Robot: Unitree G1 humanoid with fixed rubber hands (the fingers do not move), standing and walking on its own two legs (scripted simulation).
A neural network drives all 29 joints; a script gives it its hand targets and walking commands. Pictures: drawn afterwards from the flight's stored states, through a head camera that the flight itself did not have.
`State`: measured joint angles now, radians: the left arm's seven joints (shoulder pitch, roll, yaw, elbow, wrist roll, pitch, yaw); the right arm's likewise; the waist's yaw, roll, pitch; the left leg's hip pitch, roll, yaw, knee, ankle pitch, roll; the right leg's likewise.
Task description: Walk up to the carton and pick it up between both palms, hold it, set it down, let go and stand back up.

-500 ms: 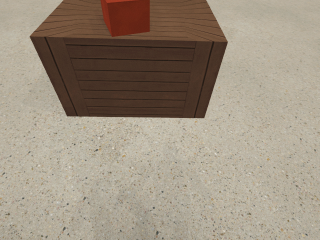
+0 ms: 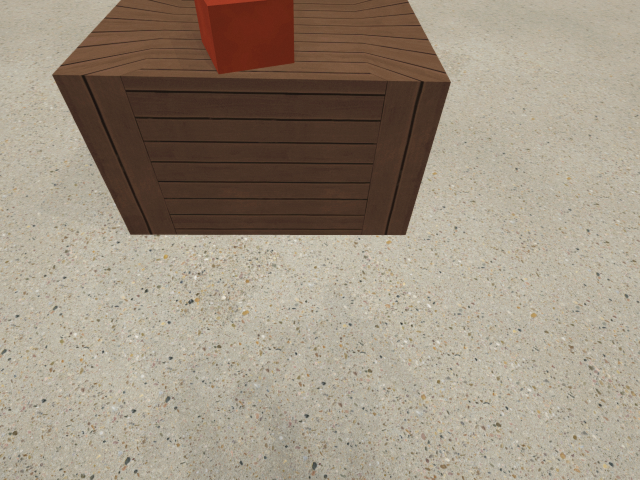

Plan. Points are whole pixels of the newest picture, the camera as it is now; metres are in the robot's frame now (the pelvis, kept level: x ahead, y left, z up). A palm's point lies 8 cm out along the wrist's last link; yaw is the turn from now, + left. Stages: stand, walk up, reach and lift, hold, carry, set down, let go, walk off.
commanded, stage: walk up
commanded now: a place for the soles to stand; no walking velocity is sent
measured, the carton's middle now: (243, 21) +1.38 +0.20 +0.01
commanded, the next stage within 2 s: none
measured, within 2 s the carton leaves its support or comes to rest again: neither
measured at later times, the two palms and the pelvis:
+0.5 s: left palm out of the picture +0.12 +0.30 -0.13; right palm (543, 454) +0.19 -0.33 -0.14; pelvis +0.11 -0.01 -0.03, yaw +3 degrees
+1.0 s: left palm (93, 388) +0.30 +0.34 -0.14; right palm (496, 351) +0.35 -0.32 -0.15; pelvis +0.27 +0.01 -0.05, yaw +0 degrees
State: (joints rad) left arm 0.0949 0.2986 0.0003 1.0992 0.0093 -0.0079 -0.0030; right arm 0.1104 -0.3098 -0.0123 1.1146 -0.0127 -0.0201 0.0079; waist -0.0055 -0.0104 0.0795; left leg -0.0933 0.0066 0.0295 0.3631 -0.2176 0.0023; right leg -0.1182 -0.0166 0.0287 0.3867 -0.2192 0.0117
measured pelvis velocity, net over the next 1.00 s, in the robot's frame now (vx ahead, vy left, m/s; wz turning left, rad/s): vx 0.27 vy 0.01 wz -0.01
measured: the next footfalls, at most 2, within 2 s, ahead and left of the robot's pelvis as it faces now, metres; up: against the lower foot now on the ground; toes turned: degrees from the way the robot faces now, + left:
left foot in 0.52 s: +0.31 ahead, +0.11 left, +0.00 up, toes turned +5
right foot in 0.88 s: +0.34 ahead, -0.12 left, +0.00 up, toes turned -4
